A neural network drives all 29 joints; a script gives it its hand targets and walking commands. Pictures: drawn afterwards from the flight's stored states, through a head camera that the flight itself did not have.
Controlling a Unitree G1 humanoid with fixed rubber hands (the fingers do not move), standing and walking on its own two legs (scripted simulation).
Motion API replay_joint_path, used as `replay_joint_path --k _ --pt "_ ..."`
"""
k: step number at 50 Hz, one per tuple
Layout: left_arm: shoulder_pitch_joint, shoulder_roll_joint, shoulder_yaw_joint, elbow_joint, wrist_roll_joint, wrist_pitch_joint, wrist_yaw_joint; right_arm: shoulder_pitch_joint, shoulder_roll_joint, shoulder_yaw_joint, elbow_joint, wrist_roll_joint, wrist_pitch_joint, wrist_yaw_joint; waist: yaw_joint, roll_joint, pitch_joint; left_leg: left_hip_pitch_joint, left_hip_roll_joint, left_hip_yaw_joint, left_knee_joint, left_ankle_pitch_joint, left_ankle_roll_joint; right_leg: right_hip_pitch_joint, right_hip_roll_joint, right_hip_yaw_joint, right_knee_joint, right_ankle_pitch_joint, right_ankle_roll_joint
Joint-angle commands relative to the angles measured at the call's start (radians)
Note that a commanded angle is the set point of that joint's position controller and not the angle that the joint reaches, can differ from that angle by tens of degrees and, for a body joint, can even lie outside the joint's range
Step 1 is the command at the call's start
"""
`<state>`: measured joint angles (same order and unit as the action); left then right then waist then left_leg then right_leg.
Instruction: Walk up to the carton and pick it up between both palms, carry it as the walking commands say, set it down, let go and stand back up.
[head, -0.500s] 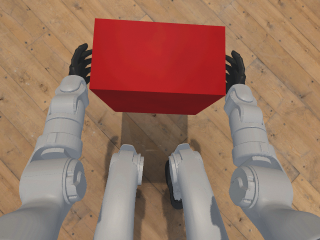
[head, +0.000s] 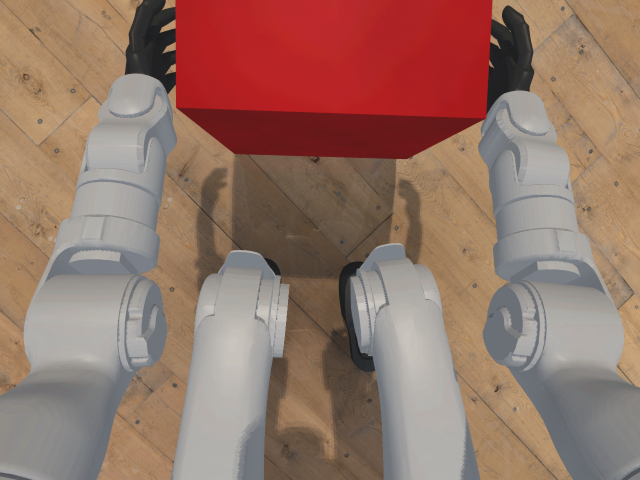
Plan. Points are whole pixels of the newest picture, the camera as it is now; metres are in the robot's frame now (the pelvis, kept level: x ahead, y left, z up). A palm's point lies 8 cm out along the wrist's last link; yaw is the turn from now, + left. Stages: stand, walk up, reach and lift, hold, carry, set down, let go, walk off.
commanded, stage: set down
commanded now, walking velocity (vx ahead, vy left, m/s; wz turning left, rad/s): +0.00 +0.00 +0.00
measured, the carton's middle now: (327, 78) +0.54 -0.02 -0.22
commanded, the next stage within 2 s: none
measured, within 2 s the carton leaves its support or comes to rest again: rests again in 2.00 s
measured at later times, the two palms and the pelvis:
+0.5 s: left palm (168, 78) +0.52 +0.17 -0.19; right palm (476, 101) +0.50 -0.21 -0.19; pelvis -0.01 -0.02 -0.03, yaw +1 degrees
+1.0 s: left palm (164, 64) +0.53 +0.17 -0.18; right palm (480, 99) +0.50 -0.20 -0.17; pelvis +0.02 +0.00 -0.04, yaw -2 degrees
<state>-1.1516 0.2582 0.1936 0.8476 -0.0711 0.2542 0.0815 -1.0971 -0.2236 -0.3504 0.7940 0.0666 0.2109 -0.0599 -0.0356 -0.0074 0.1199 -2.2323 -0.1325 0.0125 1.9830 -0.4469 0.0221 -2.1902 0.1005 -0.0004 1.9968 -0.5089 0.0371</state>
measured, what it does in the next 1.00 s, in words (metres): stands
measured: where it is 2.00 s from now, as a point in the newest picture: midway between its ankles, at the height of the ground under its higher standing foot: (310, 334)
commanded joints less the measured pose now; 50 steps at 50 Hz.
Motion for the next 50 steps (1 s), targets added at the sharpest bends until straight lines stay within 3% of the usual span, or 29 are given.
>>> replay_joint_path --k 1,6,7,8,10,13,15,17,19,22,23,24,25,28,29,30,31,33,34,35,38,40,41,42,43,46,47,48,50 --pt "-0.809 -0.823 -0.356 -0.205 -0.068 -0.073 -0.158 -0.701 0.780 0.397 -0.029 0.061 -0.018 0.233 -0.028 0.127 -1.156 0.752 0.028 -0.112 -0.169 -0.014 -0.012 0.254 -0.018 -0.020 -0.099 0.044 -0.041" --pt "-0.679 -0.826 -0.311 -0.074 -0.031 -0.085 -0.155 -0.654 0.771 0.399 0.008 0.075 -0.039 0.259 0.005 0.160 -1.139 0.681 0.028 -0.046 -0.108 0.112 -0.024 0.241 -0.015 -0.002 -0.082 0.130 -0.051" --pt "-0.735 -0.859 -0.376 -0.288 -0.061 -0.111 -0.153 -0.727 0.817 0.458 -0.168 0.126 -0.058 0.251 0.027 0.148 -1.403 0.841 0.019 -0.035 -0.070 0.299 -0.022 0.330 -0.002 -0.014 -0.054 0.280 -0.030" --pt "-0.740 -0.908 -0.412 -0.294 -0.102 -0.103 -0.156 -0.713 0.774 0.477 -0.195 0.120 -0.064 0.244 -0.054 0.148 -1.435 0.821 0.012 -0.072 -0.062 0.381 -0.018 0.409 0.003 -0.030 -0.042 0.360 -0.036" --pt "-0.800 -0.871 -0.492 -0.473 -0.163 -0.129 -0.148 -0.669 0.806 0.503 -0.263 0.144 -0.074 0.219 -0.063 0.095 -1.634 0.869 0.010 -0.057 -0.002 0.505 -0.025 0.530 0.010 -0.021 -0.004 0.515 -0.041" --pt "-0.731 -0.795 -0.437 -0.386 -0.165 -0.131 -0.142 -0.665 0.820 0.544 -0.217 0.136 -0.063 0.177 -0.037 -0.007 -1.597 0.800 0.005 -0.037 -0.017 0.405 -0.007 0.665 0.015 -0.019 -0.015 0.467 -0.014" --pt "-0.650 -0.791 -0.428 -0.235 -0.184 -0.094 -0.161 -0.671 0.734 0.540 -0.234 0.118 -0.054 0.167 -0.081 -0.056 -1.510 0.662 0.014 -0.055 0.007 0.280 0.012 0.644 0.003 -0.014 -0.016 0.381 -0.025" --pt "-0.617 -0.761 -0.387 -0.150 -0.180 -0.089 -0.194 -0.706 0.769 0.581 -0.209 0.107 -0.038 0.150 -0.022 -0.104 -1.468 0.564 -0.002 -0.002 0.032 0.222 0.019 0.778 0.014 0.010 -0.039 0.352 -0.018" --pt "-0.663 -0.637 -0.371 -0.213 -0.157 -0.098 -0.180 -0.744 0.768 0.631 -0.233 0.160 -0.019 0.143 0.081 -0.085 -1.529 0.624 0.024 0.033 0.053 0.226 0.017 0.818 0.007 0.031 -0.009 0.377 0.000" --pt "-0.760 -0.701 -0.379 -0.157 -0.159 -0.073 -0.203 -0.743 0.781 0.591 -0.167 0.122 0.002 0.130 -0.005 -0.048 -1.340 0.561 0.026 0.018 0.052 0.087 0.016 0.727 0.005 0.039 -0.059 0.218 -0.016" --pt "-0.810 -0.647 -0.328 -0.144 -0.141 -0.071 -0.216 -0.762 0.797 0.577 -0.075 0.113 0.020 0.135 0.041 -0.046 -1.318 0.558 0.030 0.038 0.032 0.014 0.020 0.768 -0.001 0.051 -0.066 0.118 -0.018" --pt "-0.853 -0.700 -0.377 -0.216 -0.162 -0.077 -0.227 -0.777 0.823 0.592 -0.158 0.128 0.008 0.134 -0.004 -0.089 -1.308 0.481 0.031 0.009 0.050 0.048 0.035 0.779 0.008 0.035 -0.045 0.199 -0.012" --pt "-0.857 -0.695 -0.380 -0.225 -0.178 -0.081 -0.229 -0.832 0.814 0.608 -0.191 0.160 -0.003 0.133 0.050 -0.036 -1.381 0.513 0.031 0.030 0.051 0.056 0.030 0.844 0.001 0.057 -0.036 0.198 -0.027" --pt "-0.870 -0.665 -0.341 -0.087 -0.152 -0.071 -0.236 -0.817 0.813 0.524 -0.025 0.116 0.018 0.133 0.030 0.005 -1.173 0.455 0.047 0.030 0.028 -0.104 0.025 0.682 -0.022 0.071 -0.063 0.005 -0.029" --pt "-0.884 -0.692 -0.374 -0.091 -0.164 -0.064 -0.244 -0.861 0.733 0.499 -0.032 0.098 0.015 0.141 -0.032 0.040 -1.094 0.485 0.042 0.027 0.041 -0.104 0.023 0.561 -0.014 0.035 -0.060 -0.038 -0.044" --pt "-0.996 -0.671 -0.386 -0.204 -0.181 -0.083 -0.237 -0.872 0.798 0.515 -0.051 0.133 0.009 0.154 -0.001 0.023 -1.176 0.558 0.041 0.003 0.018 -0.091 0.026 0.575 -0.014 0.004 -0.028 0.009 -0.042" --pt "-0.970 -0.716 -0.398 -0.121 -0.185 -0.069 -0.228 -0.880 0.733 0.470 0.042 0.110 0.013 0.164 -0.043 0.119 -1.110 0.576 0.048 0.009 0.005 -0.132 0.009 0.507 -0.025 0.015 -0.028 -0.029 -0.064" --pt "-0.932 -0.727 -0.356 -0.064 -0.149 -0.080 -0.222 -0.823 0.808 0.454 0.046 0.107 -0.001 0.180 -0.003 0.058 -1.032 0.607 0.053 -0.035 -0.011 -0.082 0.020 0.417 -0.016 -0.024 -0.001 0.004 -0.045" --pt "-0.886 -0.753 -0.332 0.026 -0.120 -0.068 -0.231 -0.816 0.826 0.408 0.082 0.089 0.007 0.204 -0.002 0.120 -0.928 0.531 0.049 -0.015 0.000 -0.117 0.021 0.350 -0.014 0.015 -0.034 -0.056 -0.064" --pt "-0.756 -0.829 -0.291 0.111 -0.106 -0.055 -0.246 -0.829 0.798 0.405 0.042 0.071 -0.012 0.206 -0.044 0.049 -0.875 0.525 0.039 -0.049 -0.023 -0.126 0.035 0.332 -0.006 -0.023 -0.018 -0.053 -0.055" --pt "-0.676 -0.878 -0.292 0.094 -0.110 -0.073 -0.233 -0.784 0.829 0.386 0.021 0.080 -0.039 0.237 -0.031 0.050 -0.963 0.602 0.030 -0.081 -0.014 0.076 0.025 0.219 -0.015 -0.059 0.027 0.099 -0.050" --pt "-0.665 -0.900 -0.257 0.080 -0.083 -0.100 -0.210 -0.789 0.857 0.400 -0.008 0.092 -0.059 0.258 0.039 0.069 -1.014 0.623 0.019 -0.056 0.018 0.205 0.010 0.181 -0.006 -0.039 0.019 0.133 -0.059" --pt "-0.602 -0.882 -0.236 0.074 -0.080 -0.103 -0.212 -0.731 0.866 0.387 -0.023 0.074 -0.050 0.269 -0.003 0.021 -1.011 0.586 0.015 -0.069 0.012 0.260 0.021 0.184 0.001 -0.042 0.029 0.211 -0.049" --pt "-0.570 -0.929 -0.221 0.085 -0.069 -0.114 -0.208 -0.717 0.866 0.397 -0.011 0.064 -0.059 0.272 0.022 -0.006 -1.018 0.595 0.017 -0.085 0.012 0.341 0.022 0.221 -0.004 -0.042 0.030 0.273 -0.041" --pt "-0.603 -0.942 -0.232 0.077 -0.077 -0.111 -0.210 -0.654 0.817 0.352 0.056 0.034 -0.055 0.271 -0.029 0.056 -0.990 0.611 0.019 -0.084 -0.002 0.318 -0.001 0.181 -0.006 -0.045 0.020 0.245 -0.056" --pt "-0.574 -0.905 -0.252 -0.015 -0.057 -0.137 -0.188 -0.618 0.867 0.353 0.034 0.032 -0.071 0.275 0.010 0.002 -1.042 0.613 0.007 -0.109 -0.004 0.379 0.011 0.158 0.007 -0.042 0.033 0.276 -0.055" --pt "-0.619 -0.884 -0.290 0.012 -0.069 -0.124 -0.189 -0.564 0.793 0.313 0.054 0.022 -0.068 0.280 -0.064 0.031 -1.007 0.622 0.035 -0.151 -0.015 0.352 0.008 0.080 0.000 -0.044 0.042 0.261 -0.062" --pt "-0.585 -0.876 -0.280 0.013 -0.063 -0.120 -0.193 -0.661 0.751 0.348 -0.052 0.031 -0.080 0.281 -0.022 0.100 -1.038 0.642 0.025 -0.119 0.001 0.367 0.016 0.099 -0.012 -0.034 0.040 0.251 -0.056" --pt "-0.576 -0.821 -0.257 0.018 -0.039 -0.129 -0.188 -0.575 0.703 0.305 0.031 -0.004 -0.072 0.277 -0.045 0.101 -0.904 0.563 0.029 -0.098 -0.014 0.229 0.014 0.022 -0.010 -0.015 0.004 0.161 -0.070"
